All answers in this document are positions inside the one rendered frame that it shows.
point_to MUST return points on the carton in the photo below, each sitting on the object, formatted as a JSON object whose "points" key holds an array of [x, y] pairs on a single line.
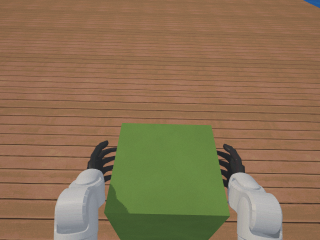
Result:
{"points": [[166, 183]]}

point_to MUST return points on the right robot forearm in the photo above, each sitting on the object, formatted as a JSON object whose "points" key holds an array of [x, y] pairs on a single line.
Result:
{"points": [[259, 214]]}

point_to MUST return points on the right robot hand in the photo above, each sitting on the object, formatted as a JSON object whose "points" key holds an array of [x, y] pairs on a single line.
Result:
{"points": [[234, 165]]}

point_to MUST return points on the left robot forearm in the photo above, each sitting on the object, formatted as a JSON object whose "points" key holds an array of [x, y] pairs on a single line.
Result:
{"points": [[76, 215]]}

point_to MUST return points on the left robot hand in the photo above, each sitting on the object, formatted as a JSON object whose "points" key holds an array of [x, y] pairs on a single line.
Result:
{"points": [[97, 161]]}

